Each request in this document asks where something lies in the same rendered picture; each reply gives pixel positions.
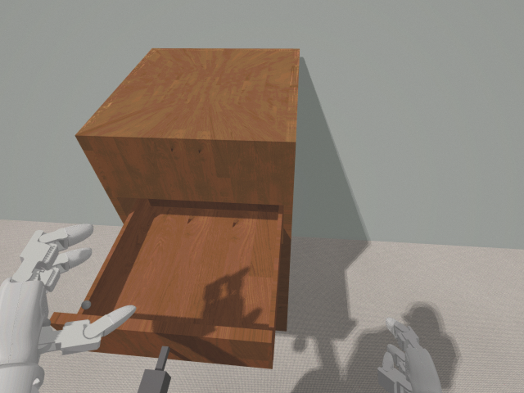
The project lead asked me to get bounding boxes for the right robot hand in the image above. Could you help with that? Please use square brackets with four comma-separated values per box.
[377, 317, 442, 393]

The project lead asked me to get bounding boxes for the left robot forearm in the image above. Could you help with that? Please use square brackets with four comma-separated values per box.
[0, 363, 45, 393]

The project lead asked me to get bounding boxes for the left robot hand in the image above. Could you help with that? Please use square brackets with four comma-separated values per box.
[0, 224, 136, 366]

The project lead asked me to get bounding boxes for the cabinet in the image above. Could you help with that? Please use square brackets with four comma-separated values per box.
[75, 48, 300, 332]

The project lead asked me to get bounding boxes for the handle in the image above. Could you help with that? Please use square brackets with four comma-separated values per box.
[138, 346, 171, 393]

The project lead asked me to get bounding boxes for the drawer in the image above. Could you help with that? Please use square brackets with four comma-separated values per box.
[50, 198, 283, 369]

